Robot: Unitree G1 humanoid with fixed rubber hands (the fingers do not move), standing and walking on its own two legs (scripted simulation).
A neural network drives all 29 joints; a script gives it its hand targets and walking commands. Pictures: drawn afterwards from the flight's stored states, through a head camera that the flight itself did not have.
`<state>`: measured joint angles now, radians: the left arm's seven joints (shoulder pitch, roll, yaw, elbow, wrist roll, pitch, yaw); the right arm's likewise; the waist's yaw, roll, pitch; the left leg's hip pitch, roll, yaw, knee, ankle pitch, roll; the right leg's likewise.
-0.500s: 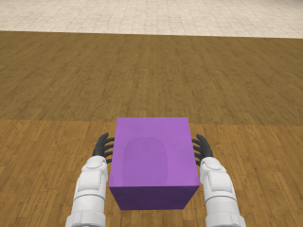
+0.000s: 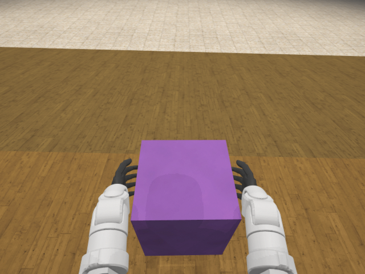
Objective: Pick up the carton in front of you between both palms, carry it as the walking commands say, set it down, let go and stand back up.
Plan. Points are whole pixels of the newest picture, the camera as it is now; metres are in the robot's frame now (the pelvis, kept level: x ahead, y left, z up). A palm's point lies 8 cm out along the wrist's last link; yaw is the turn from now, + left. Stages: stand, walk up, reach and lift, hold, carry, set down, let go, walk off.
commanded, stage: reach and lift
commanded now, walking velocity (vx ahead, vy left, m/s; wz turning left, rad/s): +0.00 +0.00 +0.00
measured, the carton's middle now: (183, 200) +0.32 +0.00 -0.04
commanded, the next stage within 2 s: hold in 0.54 s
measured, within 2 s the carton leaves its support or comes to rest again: neither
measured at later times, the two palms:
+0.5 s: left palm (119, 187) +0.31 +0.15 +0.04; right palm (249, 188) +0.30 -0.15 +0.04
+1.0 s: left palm (116, 188) +0.29 +0.15 +0.06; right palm (251, 189) +0.29 -0.15 +0.06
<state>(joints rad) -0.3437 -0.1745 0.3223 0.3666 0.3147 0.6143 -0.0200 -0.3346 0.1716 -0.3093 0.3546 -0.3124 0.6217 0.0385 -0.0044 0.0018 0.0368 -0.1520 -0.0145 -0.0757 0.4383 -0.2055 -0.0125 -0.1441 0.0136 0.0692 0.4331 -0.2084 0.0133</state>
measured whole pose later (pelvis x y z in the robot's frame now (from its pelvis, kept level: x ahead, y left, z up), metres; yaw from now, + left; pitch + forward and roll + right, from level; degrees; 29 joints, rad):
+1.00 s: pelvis +0.00 +0.00 +0.00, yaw +0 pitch -8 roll +0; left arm -0.30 -0.16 0.25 0.23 0.28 0.75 -0.02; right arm -0.29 0.16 -0.24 0.22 -0.28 0.76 0.03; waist 0.00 0.00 0.05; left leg -0.04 -0.01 -0.08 0.37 -0.18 -0.01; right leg -0.04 0.01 0.07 0.37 -0.18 0.01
